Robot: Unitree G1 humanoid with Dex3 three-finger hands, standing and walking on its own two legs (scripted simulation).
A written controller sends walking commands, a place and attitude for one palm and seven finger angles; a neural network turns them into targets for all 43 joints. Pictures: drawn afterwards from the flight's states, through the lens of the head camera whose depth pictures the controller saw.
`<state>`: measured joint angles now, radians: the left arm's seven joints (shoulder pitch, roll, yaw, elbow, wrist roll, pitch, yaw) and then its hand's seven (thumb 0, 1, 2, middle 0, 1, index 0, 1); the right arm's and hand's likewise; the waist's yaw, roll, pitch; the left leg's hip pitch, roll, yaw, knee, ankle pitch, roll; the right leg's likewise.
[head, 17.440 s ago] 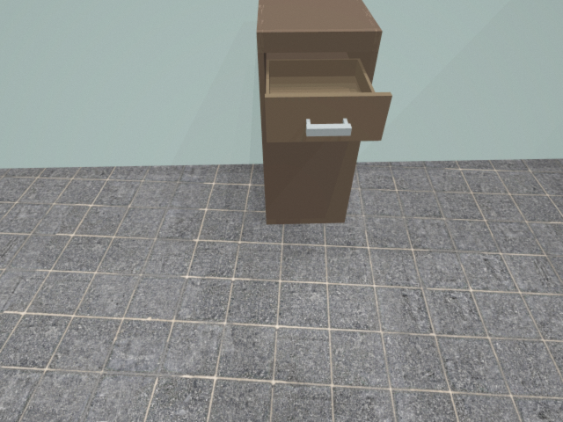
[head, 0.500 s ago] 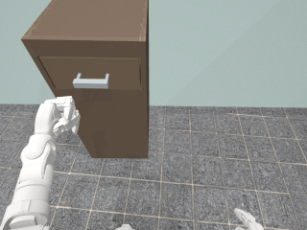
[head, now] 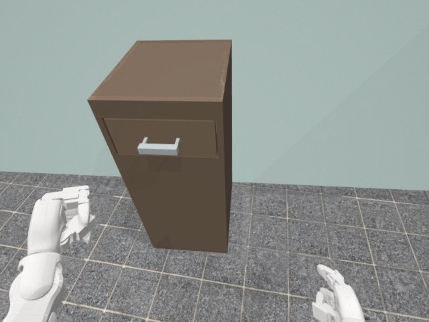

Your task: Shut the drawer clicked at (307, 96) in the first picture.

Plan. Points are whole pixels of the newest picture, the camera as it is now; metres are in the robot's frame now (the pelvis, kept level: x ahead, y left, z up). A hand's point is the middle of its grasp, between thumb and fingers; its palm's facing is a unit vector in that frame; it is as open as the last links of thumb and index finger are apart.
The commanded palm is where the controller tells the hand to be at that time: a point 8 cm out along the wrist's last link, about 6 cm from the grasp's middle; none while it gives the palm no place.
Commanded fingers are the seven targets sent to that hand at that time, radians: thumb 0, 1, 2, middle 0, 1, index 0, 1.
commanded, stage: draw the hand back to the body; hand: left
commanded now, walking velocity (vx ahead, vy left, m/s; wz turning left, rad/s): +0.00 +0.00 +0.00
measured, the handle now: (160, 144) +0.60 +0.24 -0.03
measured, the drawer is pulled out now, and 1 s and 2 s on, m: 0.00 0.00 0.00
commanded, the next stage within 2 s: step back with the hand held close in 0.40 s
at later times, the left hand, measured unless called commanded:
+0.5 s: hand (60, 249) +0.17 +0.23 +0.15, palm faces +0.40 -0.83 -0.38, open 3.3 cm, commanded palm +0.12 +0.27 +0.17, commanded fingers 0.00 0.90 0.90 -1.40 -1.60 -1.40 -1.60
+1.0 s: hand (37, 259) +0.16 +0.26 +0.15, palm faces +0.29 -0.82 -0.50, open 3.3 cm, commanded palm +0.09 +0.30 +0.17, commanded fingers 0.00 0.90 0.90 -1.40 -1.60 -1.40 -1.60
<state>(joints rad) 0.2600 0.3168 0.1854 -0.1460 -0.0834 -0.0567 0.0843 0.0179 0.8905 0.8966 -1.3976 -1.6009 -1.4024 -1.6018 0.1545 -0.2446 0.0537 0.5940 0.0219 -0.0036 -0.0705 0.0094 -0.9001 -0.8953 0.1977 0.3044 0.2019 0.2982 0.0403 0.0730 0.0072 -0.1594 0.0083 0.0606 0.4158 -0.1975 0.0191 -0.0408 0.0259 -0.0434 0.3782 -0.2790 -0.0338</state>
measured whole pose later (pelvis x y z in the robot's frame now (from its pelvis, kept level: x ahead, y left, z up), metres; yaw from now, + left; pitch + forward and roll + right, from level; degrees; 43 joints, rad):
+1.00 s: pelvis -0.04 +0.02 +0.00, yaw -1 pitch +0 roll -1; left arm 0.63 0.40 0.35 -0.54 -0.06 -0.19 0.12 0.02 0.88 0.90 -1.40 -1.60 -1.41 -1.60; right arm 0.19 -0.23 -0.02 0.54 0.01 0.02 -0.08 0.01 -0.90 -0.90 0.20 0.30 0.20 0.30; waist 0.00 0.06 0.03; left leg -0.32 0.01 0.08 0.48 -0.16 0.05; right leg -0.21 0.02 -0.03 0.45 -0.24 0.00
